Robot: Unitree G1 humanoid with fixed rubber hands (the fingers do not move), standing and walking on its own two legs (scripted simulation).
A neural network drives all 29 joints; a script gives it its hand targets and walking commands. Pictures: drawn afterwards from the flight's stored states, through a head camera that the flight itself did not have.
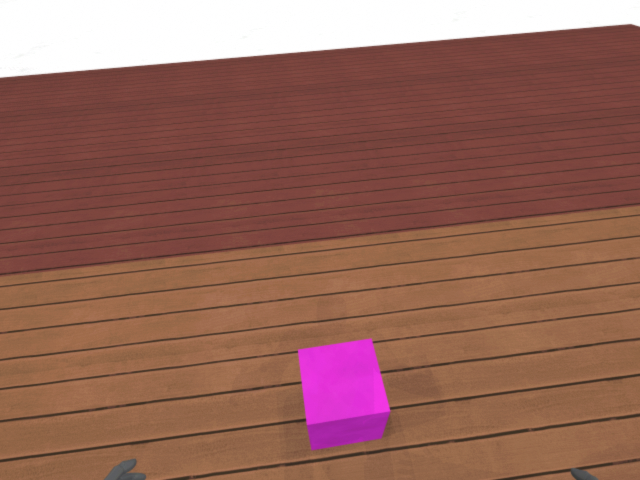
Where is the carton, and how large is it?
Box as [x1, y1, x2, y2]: [298, 338, 389, 449]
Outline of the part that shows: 371,338 298,350 306,421 311,449 381,437 389,413 389,408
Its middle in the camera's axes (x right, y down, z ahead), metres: +0.07 +0.44 +1.11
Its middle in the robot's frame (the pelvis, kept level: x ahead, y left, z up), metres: +0.45 +0.00 -0.66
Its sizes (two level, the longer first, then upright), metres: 0.210 0.200 0.250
